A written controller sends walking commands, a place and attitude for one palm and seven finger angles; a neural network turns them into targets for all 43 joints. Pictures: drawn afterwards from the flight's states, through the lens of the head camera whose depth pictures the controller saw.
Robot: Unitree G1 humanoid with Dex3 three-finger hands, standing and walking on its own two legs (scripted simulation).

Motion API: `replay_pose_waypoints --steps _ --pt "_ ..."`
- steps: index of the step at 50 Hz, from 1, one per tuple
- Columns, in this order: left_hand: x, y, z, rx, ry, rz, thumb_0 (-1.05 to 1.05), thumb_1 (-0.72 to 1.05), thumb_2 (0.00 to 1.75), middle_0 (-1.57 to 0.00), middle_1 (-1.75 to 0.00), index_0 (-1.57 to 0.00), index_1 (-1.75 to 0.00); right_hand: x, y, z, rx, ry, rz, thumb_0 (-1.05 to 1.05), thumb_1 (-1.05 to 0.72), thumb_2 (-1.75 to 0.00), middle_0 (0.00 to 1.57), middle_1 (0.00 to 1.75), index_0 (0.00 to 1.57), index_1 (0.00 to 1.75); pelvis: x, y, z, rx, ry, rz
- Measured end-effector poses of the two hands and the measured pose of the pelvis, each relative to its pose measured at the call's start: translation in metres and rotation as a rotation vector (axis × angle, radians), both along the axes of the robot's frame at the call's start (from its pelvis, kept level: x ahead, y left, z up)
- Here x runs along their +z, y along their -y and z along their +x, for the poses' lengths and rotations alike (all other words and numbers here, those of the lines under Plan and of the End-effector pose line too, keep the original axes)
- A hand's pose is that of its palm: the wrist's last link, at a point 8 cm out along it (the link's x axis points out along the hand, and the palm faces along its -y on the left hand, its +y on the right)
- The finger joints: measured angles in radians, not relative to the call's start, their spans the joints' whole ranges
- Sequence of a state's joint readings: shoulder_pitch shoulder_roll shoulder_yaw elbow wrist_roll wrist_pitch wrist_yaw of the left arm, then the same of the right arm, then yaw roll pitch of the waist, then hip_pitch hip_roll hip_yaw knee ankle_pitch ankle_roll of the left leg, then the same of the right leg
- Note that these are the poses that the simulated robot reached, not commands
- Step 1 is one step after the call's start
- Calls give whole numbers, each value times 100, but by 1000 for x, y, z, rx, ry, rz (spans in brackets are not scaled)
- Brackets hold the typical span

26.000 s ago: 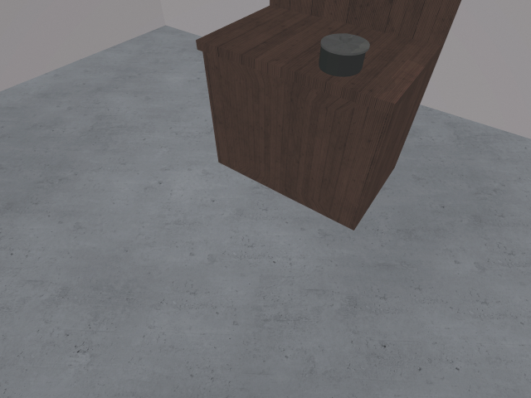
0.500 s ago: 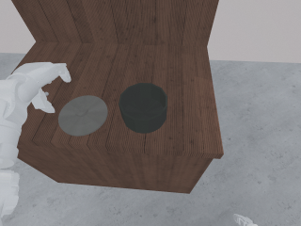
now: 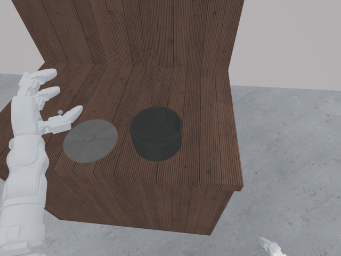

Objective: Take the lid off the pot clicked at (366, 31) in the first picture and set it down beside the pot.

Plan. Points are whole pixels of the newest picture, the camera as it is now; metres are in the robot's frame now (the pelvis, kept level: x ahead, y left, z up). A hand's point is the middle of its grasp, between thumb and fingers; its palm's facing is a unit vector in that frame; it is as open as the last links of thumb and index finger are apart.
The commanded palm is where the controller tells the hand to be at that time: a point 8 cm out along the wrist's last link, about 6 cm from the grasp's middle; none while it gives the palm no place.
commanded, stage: draw the hand back to the body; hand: left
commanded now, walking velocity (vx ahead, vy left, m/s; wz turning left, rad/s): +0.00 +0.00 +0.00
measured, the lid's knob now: (89, 135) +0.46 +0.29 -0.04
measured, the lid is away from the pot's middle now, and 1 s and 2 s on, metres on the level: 0.22 0.22 0.22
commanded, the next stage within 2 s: step back with the hand held close in 1.32 s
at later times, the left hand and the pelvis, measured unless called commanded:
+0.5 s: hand (42, 152) +0.26 +0.25 +0.17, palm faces +0.43 -0.86 -0.26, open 7.9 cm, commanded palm +0.21 +0.28 +0.18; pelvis -0.02 -0.01 +0.00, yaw +1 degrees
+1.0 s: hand (29, 198) +0.18 +0.24 +0.16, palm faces +0.41 -0.84 -0.35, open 7.4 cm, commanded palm +0.12 +0.27 +0.17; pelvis -0.03 -0.01 +0.00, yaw +0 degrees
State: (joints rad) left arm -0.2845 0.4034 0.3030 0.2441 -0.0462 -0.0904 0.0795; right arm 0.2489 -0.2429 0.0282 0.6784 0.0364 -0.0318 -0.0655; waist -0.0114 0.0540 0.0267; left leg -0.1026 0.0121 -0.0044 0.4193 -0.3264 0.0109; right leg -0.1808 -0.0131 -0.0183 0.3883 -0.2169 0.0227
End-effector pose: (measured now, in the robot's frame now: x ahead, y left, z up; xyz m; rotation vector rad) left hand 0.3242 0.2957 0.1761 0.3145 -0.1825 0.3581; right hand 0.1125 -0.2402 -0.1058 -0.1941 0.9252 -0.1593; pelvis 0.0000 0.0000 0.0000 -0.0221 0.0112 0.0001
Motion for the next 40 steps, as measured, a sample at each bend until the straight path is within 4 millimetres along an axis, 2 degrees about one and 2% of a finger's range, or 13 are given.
replay_pose_waypoints --steps 9,21,30,40 --pt "0 4 -38 32 8 13 1 42 68 -27 -67 -27 -67 3 11 15 17 50 -1 1 -91 -90 20 30 20 30 1 8 -4 8 20 5" --pt "-2 8 -87 58 21 -1 1 67 80 -24 -47 -24 -47 21 -3 42 75 197 35 1 -91 -90 20 30 20 30 1 14 -18 12 57 11" --pt "-1 12 -121 65 33 11 2 83 87 -22 -35 -22 -35 22 -13 39 103 228 53 1 -91 -90 20 30 20 30 1 14 -26 13 75 13" --pt "-5 16 -151 57 12 46 2 88 90 -21 -31 -21 -31 20 -12 27 99 226 50 1 -90 -90 20 30 20 30 1 13 -31 10 84 14"
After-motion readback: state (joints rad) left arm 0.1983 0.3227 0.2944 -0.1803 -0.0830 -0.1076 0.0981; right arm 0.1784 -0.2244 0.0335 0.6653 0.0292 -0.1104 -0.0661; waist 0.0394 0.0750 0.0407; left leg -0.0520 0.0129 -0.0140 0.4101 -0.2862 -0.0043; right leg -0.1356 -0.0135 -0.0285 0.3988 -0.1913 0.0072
